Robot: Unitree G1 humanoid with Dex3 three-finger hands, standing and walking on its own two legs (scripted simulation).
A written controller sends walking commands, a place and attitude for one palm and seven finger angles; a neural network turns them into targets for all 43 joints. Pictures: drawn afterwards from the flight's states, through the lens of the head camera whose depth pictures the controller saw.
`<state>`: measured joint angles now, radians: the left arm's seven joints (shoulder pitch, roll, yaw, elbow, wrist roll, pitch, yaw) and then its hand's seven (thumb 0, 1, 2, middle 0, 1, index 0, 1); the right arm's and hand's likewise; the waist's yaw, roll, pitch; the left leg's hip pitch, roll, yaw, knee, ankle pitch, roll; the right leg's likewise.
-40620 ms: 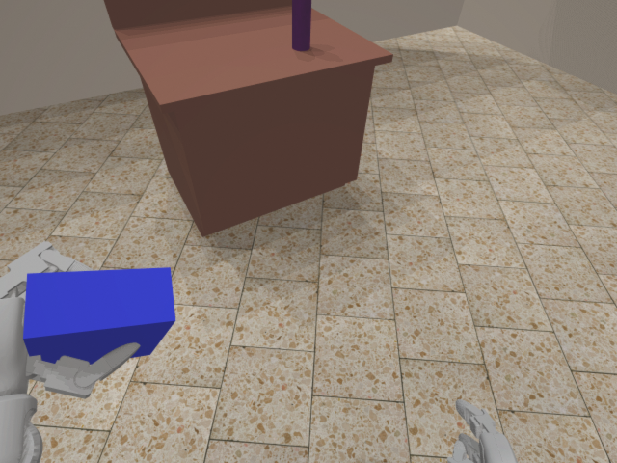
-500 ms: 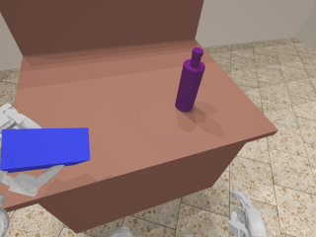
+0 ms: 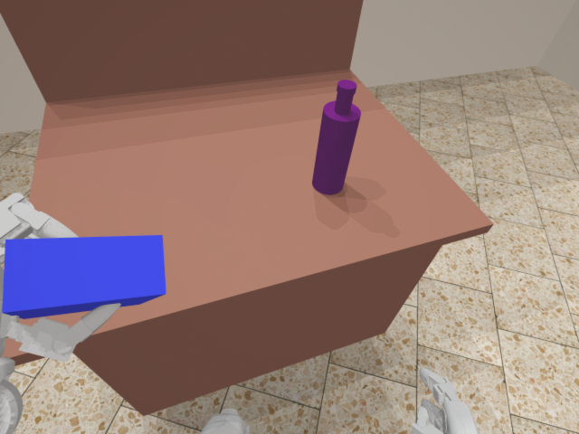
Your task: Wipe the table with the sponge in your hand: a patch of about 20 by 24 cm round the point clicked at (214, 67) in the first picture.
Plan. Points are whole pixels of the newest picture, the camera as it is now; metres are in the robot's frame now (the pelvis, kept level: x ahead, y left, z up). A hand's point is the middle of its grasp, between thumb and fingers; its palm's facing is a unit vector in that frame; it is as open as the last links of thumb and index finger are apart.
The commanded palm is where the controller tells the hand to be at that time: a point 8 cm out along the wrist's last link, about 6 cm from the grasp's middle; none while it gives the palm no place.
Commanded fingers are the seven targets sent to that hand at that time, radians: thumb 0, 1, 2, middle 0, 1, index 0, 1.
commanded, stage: step back with the hand held close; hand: left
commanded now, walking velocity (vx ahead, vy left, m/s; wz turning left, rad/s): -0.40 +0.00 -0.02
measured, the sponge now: (108, 278) +0.23 +0.20 +0.17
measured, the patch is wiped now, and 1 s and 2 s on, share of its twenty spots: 1.00 1.00 1.00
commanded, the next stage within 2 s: stop stepping back and stand still in 0.22 s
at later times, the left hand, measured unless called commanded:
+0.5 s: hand out of the picture +0.08 +0.22 +0.19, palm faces +0.38 -0.85 -0.36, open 9.4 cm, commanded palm +0.02 +0.27 +0.20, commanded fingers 0.00 0.10 1.30 -1.20 -1.60 -1.20 -1.60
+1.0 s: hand out of the picture -0.03 +0.19 +0.17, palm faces +0.37 -0.87 -0.33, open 9.4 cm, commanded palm -0.08 +0.24 +0.20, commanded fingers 0.00 0.10 1.30 -1.20 -1.60 -1.20 -1.60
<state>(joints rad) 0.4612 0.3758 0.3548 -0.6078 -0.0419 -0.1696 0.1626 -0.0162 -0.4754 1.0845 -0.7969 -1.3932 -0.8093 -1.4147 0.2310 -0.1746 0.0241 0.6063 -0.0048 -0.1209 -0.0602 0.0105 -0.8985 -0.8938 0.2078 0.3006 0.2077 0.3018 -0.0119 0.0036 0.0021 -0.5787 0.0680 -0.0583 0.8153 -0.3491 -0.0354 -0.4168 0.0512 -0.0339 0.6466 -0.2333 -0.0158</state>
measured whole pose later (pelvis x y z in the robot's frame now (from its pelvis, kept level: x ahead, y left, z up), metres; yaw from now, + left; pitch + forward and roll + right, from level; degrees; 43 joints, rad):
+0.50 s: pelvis -0.14 -0.01 +0.00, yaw +0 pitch -2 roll -1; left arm 0.43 0.36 0.32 -0.56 -0.04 -0.11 0.14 -0.02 -0.48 1.08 -0.80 -1.39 -0.81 -1.42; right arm 0.22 -0.20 0.03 0.58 0.03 -0.11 -0.03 0.01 -0.90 -0.89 0.21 0.30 0.21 0.30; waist 0.00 0.01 0.01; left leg -0.49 0.09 -0.01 0.93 -0.44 -0.02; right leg -0.39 0.02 -0.08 0.67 -0.24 -0.04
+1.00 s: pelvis -0.23 -0.04 +0.00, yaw +1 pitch -1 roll -1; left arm 0.46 0.35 0.31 -0.50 -0.04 -0.12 0.10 -0.02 -0.48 1.08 -0.80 -1.39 -0.81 -1.42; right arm 0.26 -0.21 0.02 0.72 0.03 -0.08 -0.03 0.01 -0.90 -0.89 0.21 0.30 0.21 0.30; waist -0.02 -0.01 -0.06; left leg -0.46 0.03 0.01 1.05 -0.40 0.04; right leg -0.41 0.01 -0.11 0.67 -0.26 -0.06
